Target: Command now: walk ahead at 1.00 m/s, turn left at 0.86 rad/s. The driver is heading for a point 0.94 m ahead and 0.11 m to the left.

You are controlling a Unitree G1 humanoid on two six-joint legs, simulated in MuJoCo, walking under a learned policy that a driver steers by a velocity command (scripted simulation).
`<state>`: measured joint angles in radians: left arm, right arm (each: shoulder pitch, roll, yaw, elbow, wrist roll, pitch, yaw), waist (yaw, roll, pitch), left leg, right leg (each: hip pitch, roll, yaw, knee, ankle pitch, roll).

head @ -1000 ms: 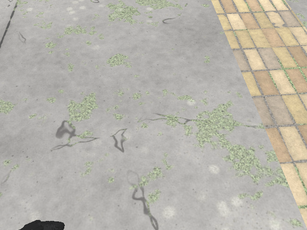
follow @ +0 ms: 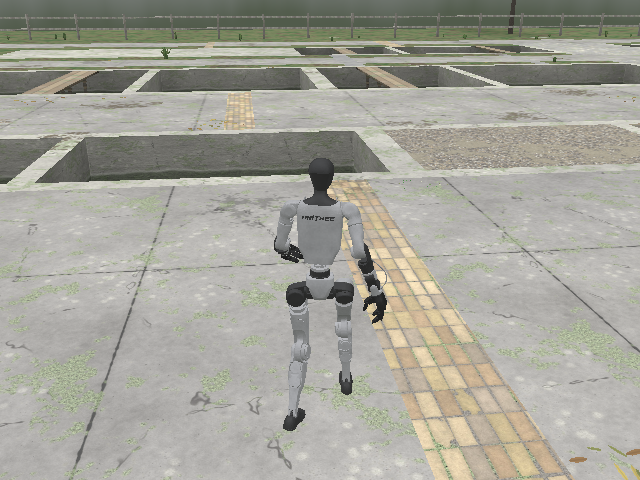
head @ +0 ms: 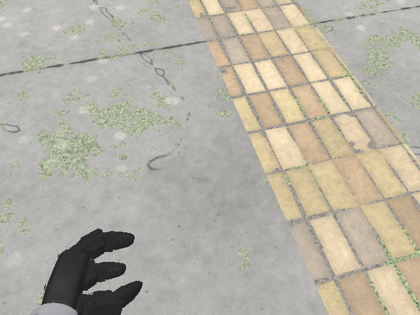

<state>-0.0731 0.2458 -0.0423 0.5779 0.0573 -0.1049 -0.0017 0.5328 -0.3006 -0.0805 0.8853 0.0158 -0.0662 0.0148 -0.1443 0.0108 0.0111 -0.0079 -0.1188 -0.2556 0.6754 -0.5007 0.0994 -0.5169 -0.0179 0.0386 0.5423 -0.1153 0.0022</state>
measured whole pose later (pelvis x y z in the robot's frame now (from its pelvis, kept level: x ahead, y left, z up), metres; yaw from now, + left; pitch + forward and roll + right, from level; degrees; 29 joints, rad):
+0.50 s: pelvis +0.45 +0.07 -0.02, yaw +27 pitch +0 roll +1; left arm 0.34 0.25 0.01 0.79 0.03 -0.08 0.01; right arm 0.16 -0.32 -0.04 0.71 -0.03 0.01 0.02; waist 0.04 0.01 0.06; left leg -0.46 -0.16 0.11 0.73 -0.28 0.19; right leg -0.24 -0.08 -0.01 1.44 -0.33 0.02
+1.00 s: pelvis +0.89 +0.18 +0.01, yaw +15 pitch +0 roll -1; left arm 0.26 0.29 0.04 0.80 0.00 -0.07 -0.03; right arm 0.24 -0.27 -0.01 0.78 0.02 -0.10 -0.01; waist 0.02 0.00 0.08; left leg -0.38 -0.01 -0.07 1.37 -0.42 0.02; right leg -0.35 0.14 -0.07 0.50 -0.15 -0.15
